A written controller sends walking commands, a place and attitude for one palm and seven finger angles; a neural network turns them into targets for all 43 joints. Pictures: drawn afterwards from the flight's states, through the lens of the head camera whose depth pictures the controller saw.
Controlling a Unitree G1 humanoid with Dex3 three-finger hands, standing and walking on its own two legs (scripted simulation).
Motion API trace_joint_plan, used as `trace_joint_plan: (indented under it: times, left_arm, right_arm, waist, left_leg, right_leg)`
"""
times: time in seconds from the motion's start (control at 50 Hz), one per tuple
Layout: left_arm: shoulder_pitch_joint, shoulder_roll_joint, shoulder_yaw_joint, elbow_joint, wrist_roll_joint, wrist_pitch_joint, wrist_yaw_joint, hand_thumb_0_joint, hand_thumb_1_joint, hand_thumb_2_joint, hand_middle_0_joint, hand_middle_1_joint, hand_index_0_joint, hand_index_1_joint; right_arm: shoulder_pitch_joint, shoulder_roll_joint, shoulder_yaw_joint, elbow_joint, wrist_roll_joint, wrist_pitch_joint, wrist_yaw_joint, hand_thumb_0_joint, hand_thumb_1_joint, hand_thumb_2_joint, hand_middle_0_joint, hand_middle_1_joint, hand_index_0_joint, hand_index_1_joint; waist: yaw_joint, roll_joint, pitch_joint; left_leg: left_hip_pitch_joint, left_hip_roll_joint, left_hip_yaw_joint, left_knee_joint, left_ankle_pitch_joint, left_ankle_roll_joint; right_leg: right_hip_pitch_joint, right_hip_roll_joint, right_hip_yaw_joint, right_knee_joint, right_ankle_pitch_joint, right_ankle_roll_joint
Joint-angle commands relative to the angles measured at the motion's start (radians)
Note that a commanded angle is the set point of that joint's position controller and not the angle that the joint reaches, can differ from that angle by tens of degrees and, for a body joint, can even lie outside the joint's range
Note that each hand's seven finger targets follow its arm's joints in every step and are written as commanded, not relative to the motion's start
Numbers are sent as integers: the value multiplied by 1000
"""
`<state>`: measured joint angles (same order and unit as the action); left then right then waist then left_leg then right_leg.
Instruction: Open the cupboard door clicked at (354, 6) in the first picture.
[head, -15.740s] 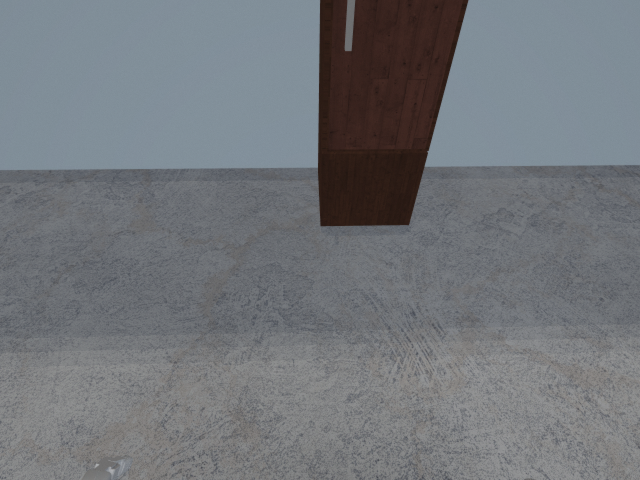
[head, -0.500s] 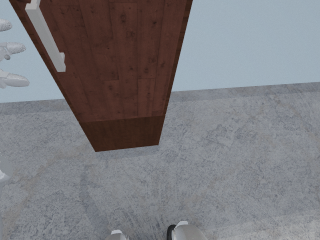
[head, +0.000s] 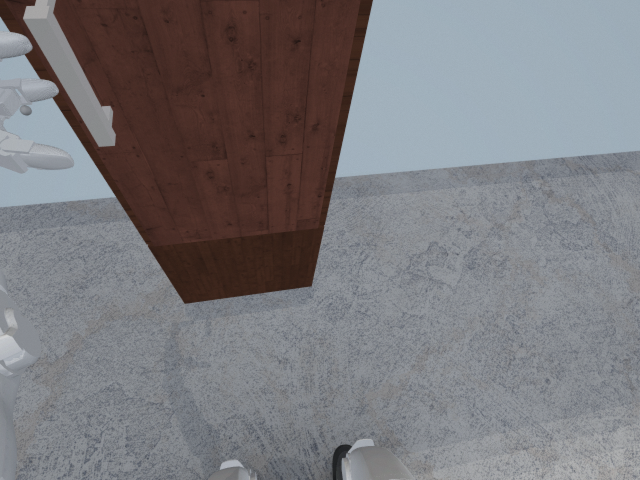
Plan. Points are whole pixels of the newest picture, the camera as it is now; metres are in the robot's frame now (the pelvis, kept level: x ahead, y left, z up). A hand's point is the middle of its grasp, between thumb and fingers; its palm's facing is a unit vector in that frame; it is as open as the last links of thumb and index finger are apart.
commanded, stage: slide the fingers in behind the handle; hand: left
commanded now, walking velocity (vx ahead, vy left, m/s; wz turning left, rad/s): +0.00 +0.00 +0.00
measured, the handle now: (79, 75) +0.55 +0.23 +0.14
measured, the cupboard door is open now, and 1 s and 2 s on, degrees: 0 0 0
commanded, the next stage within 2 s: close the thumb around the handle in 1.30 s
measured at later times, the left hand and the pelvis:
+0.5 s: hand (52, 115) +0.50 +0.25 +0.13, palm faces +0.05 -1.00 +0.02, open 14.0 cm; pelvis +0.01 +0.00 +0.00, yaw +1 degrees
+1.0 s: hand (92, 110) +0.51 +0.21 +0.13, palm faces +0.08 -1.00 +0.01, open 13.9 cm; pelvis -0.01 -0.01 +0.00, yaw +1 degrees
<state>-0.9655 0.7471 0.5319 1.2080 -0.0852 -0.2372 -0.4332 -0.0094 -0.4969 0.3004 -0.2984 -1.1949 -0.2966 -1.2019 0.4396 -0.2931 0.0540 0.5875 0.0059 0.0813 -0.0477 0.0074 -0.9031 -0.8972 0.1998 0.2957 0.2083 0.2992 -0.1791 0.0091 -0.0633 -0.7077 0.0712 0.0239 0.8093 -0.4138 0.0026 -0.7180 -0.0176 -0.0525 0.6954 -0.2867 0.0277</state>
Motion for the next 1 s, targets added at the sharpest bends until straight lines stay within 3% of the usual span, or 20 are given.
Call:
trace_joint_plan:
  times: [0.0,0.08,0.14,0.2,0.24,0.26,0.34,0.38,0.44,0.5,0.58,0.64,0.68,0.76,0.78,0.84,0.88,0.9,0.92,0.98]
  left_arm:
    - [-374,308,36,-256,-44,-71,12,0,-500,300,-300,-1200,-300,-1200]
    - [-358,292,21,-204,-39,-38,15,0,-500,300,-300,-1200,-300,-1200]
    - [-380,298,24,-251,-34,-46,24,0,-500,300,-300,-1200,-300,-1200]
    - [-408,229,-27,-248,-40,-61,29,0,-500,300,-300,-1200,-300,-1200]
    - [-441,209,-32,-280,-54,-80,29,0,-500,300,-300,-1200,-300,-1200]
    - [-434,221,-18,-284,-57,-83,28,0,-500,300,-300,-1200,-300,-1200]
    - [-401,154,-52,-278,-63,-77,31,0,-500,300,-300,-1200,-300,-1200]
    - [-402,153,-56,-263,-51,-63,45,0,-500,300,-300,-1200,-300,-1200]
    - [-379,185,-18,-300,-52,-62,71,0,-500,300,-300,-1200,-300,-1200]
    - [-405,145,-50,-285,-45,-65,91,0,-500,300,-300,-1200,-300,-1200]
    - [-406,162,-31,-305,-37,-89,111,0,-500,300,-300,-1200,-300,-1200]
    - [-432,73,-99,-271,-41,-86,113,0,-500,300,-300,-1200,-300,-1200]
    - [-434,114,-72,-217,-31,-73,120,0,-500,300,-300,-1200,-300,-1200]
    - [-501,96,-91,-248,-16,-83,139,0,-500,300,-300,-1200,-300,-1200]
    - [-503,63,-115,-243,-15,-88,144,0,-500,300,-300,-1200,-300,-1200]
    - [-518,69,-91,-243,-22,-106,170,0,-500,300,-300,-1200,-300,-1200]
    - [-513,63,-88,-225,-19,-103,181,0,-500,300,-300,-1200,-300,-1200]
    - [-511,102,-58,-222,-12,-104,188,0,-500,300,-300,-1200,-300,-1200]
    - [-511,87,-79,-227,-4,-103,191,0,-500,300,-300,-1200,-300,-1200]
    - [-496,133,-58,-231,21,-110,194,0,-500,300,-300,-1200,-300,-1200]
  right_arm:
    - [145,-180,-75,-57,0,-15,-2,0,-900,-900,200,300,200,300]
    - [141,-182,-76,-54,4,-12,-4,0,-900,-900,200,300,200,300]
    - [142,-180,-79,-59,1,-14,-7,0,-900,-900,200,300,200,300]
    - [136,-172,-77,-48,1,-18,-5,0,-900,-900,200,300,200,300]
    - [136,-173,-79,-44,-3,-23,-8,0,-900,-900,200,300,200,300]
    - [135,-173,-82,-41,-2,-24,-8,0,-900,-900,200,300,200,300]
    - [123,-165,-79,-40,-2,-28,-4,0,-900,-900,200,300,200,300]
    - [118,-163,-79,-35,-2,-27,-2,0,-900,-900,200,300,200,300]
    - [115,-165,-82,-49,-3,-27,1,0,-900,-900,200,300,200,300]
    - [105,-159,-81,-48,-1,-30,3,0,-900,-900,200,300,200,300]
    - [102,-156,-82,-46,-2,-37,2,0,-900,-900,200,300,200,300]
    - [102,-152,-78,-35,-3,-42,3,0,-900,-900,200,300,200,300]
    - [108,-161,-81,-27,0,-44,-2,0,-900,-900,200,300,200,300]
    - [118,-156,-80,-21,-6,-57,-2,0,-900,-900,200,300,200,300]
    - [116,-152,-79,-18,-7,-61,0,0,-900,-900,200,300,200,300]
    - [133,-156,-81,-9,-13,-68,3,0,-900,-900,200,300,200,300]
    - [134,-154,-82,-7,-11,-70,5,0,-900,-900,200,300,200,300]
    - [136,-157,-82,-6,-14,-71,5,0,-900,-900,200,300,200,300]
    - [135,-154,-82,-10,-13,-71,7,0,-900,-900,200,300,200,300]
    - [139,-153,-82,-11,-12,-69,9,0,-900,-900,200,300,200,300]
  waist:
    - [42,177,-489]
    - [35,125,-409]
    - [36,143,-443]
    - [15,147,-411]
    - [9,144,-445]
    - [16,160,-483]
    - [26,176,-470]
    - [24,162,-451]
    - [44,148,-473]
    - [27,124,-426]
    - [38,148,-458]
    - [10,130,-400]
    - [7,74,-381]
    - [7,146,-429]
    - [2,158,-425]
    - [-2,98,-437]
    - [3,102,-452]
    - [14,103,-452]
    - [8,101,-454]
    - [20,125,-457]
  left_leg:
    - [312,-34,-38,-75,511,13]
    - [258,-39,-35,-88,457,22]
    - [276,-41,-33,-85,478,24]
    - [292,-38,-36,-84,468,19]
    - [319,-37,-39,-79,492,20]
    - [335,-37,-38,-75,505,17]
    - [340,-39,-41,-76,538,15]
    - [327,-38,-41,-79,519,15]
    - [314,-41,-39,-82,533,17]
    - [288,-42,-34,-91,471,19]
    - [310,-42,-35,-89,486,15]
    - [299,-44,-36,-97,439,18]
    - [255,-43,-38,-105,370,20]
    - [297,-45,-49,-104,389,14]
    - [311,-44,-48,-99,394,12]
    - [305,-41,-56,-96,398,14]
    - [296,-43,-50,-97,388,12]
    - [276,-44,-47,-99,386,13]
    - [269,-48,-41,-99,376,16]
    - [256,-49,-35,-98,382,19]
  right_leg:
    - [263,60,2,-13,373,-41]
    - [267,56,2,-24,366,-38]
    - [283,54,8,-19,388,-41]
    - [246,56,5,-24,366,-38]
    - [258,57,7,-21,382,-40]
    - [267,56,10,-18,393,-39]
    - [264,55,3,-12,401,-44]
    - [254,54,1,-16,388,-40]
    - [299,53,3,-10,418,-45]
    - [286,51,5,-21,388,-38]
    - [296,51,10,-16,389,-42]
    - [260,51,3,-27,350,-41]
    - [261,50,5,-32,310,-36]
    - [240,46,5,-25,292,-41]
    - [220,47,6,-27,286,-41]
    - [232,52,2,-23,288,-40]
    - [238,50,5,-21,289,-38]
    - [256,47,8,-20,297,-38]
    - [266,47,12,-22,303,-36]
    - [284,46,17,-19,322,-38]
